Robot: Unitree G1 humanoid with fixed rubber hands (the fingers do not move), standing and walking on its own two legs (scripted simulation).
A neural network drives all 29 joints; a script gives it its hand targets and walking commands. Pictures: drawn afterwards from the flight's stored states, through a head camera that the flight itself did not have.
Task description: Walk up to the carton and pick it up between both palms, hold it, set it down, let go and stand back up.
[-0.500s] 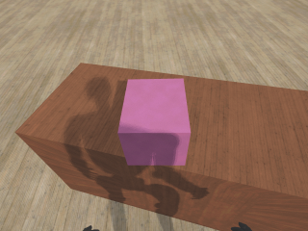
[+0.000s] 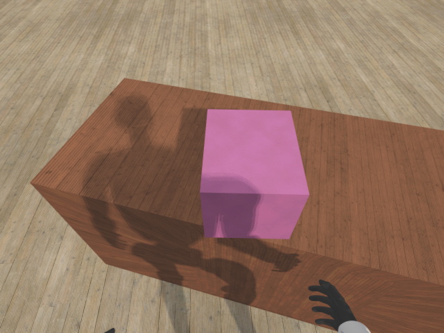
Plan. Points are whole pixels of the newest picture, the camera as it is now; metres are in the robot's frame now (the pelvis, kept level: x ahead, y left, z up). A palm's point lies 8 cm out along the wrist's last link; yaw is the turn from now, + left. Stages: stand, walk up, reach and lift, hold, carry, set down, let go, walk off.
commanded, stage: walk up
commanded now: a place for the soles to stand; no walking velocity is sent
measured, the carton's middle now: (248, 173) +0.47 -0.03 -0.03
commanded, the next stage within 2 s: none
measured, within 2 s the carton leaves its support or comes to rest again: neither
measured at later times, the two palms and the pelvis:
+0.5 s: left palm (116, 321) +0.16 +0.22 -0.10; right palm out of the picture +0.04 -0.19 -0.10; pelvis +0.00 +0.05 +0.01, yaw -9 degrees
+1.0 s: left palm out of the picture +0.14 +0.20 -0.11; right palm out of the picture +0.04 -0.23 -0.09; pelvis -0.01 +0.00 +0.01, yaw -7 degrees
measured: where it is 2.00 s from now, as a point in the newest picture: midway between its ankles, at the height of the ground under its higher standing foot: outside the picture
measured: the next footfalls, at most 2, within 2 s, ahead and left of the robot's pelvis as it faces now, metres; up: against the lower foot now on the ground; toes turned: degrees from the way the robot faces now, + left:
right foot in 0.52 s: +0.04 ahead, -0.11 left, +0.00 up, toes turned +1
left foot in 1.80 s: -0.03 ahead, +0.06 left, +0.00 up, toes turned +7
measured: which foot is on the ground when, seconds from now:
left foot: down 0.00-1.00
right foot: up 0.00-0.50, down 0.52-1.00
